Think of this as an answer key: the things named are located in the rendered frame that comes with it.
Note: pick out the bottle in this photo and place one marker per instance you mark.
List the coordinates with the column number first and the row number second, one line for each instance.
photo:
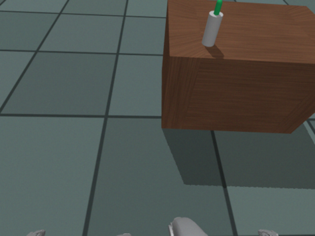
column 213, row 25

